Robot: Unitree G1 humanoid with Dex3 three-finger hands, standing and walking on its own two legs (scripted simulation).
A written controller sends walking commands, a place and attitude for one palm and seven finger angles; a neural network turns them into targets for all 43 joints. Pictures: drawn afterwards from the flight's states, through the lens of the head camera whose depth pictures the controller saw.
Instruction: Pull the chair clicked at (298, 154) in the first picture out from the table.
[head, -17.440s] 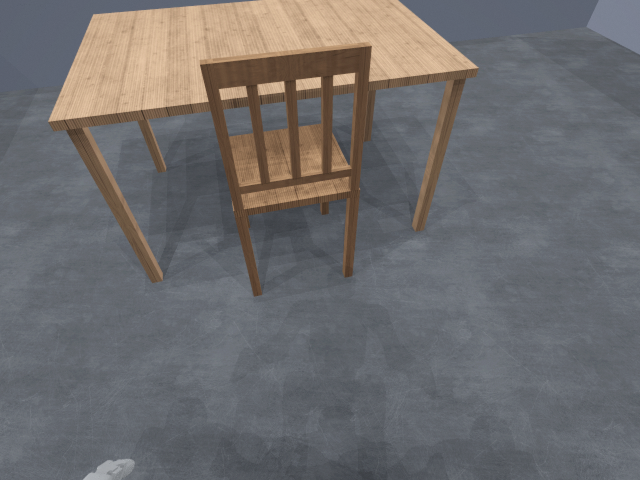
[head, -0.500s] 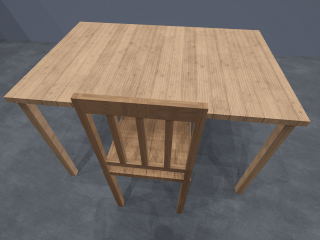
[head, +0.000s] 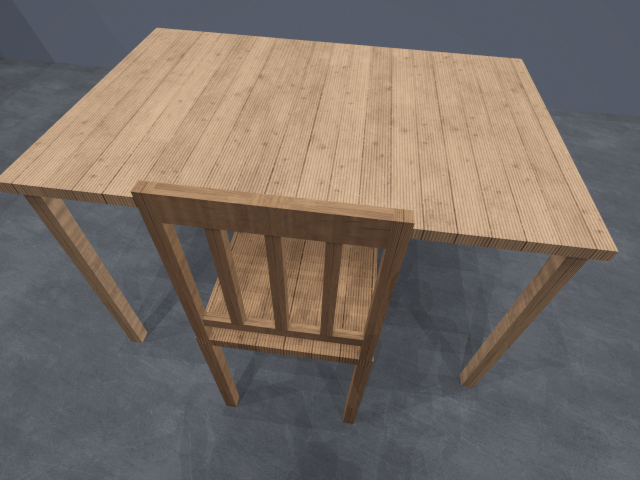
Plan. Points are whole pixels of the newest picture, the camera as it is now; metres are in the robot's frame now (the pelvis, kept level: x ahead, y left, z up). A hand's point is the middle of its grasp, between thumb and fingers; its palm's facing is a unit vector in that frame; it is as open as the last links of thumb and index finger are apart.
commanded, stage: look again from close up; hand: left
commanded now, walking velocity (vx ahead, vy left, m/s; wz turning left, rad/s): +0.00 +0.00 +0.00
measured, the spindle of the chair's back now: (278, 285) +0.44 +0.10 -0.09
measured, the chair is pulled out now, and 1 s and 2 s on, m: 0.00 0.00 0.00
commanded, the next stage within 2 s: shuffle to correct the standing spot in 0.04 s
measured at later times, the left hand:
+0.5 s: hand out of the picture -0.01 +0.15 -0.18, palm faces -0.04 -0.98 -0.22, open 7.4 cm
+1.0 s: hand out of the picture -0.01 +0.15 -0.18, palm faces -0.03 -0.98 -0.21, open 7.3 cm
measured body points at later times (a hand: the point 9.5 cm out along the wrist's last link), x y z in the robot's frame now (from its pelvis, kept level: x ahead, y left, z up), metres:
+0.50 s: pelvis -0.01 -0.03 -0.01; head +0.01 -0.04 +0.44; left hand +0.00 +0.20 -0.16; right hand -0.03 -0.26 -0.17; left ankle -0.01 +0.08 -0.74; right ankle -0.03 -0.12 -0.74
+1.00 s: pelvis -0.02 -0.02 -0.01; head +0.00 -0.03 +0.44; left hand -0.01 +0.20 -0.16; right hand +0.00 -0.26 -0.17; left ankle -0.02 +0.08 -0.73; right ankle -0.03 -0.12 -0.74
